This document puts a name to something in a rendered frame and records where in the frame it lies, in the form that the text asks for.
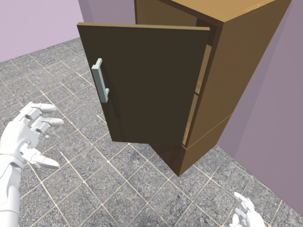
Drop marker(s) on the left robot hand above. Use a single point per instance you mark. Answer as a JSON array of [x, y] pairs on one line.
[[17, 133]]

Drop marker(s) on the handle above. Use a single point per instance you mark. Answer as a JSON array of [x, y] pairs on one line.
[[103, 92]]

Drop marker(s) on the robot left forearm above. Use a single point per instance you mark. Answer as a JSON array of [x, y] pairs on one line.
[[10, 175]]

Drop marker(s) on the right robot hand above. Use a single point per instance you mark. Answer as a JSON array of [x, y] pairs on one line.
[[249, 217]]

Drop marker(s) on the cupboard door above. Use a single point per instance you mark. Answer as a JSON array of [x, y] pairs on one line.
[[151, 72]]

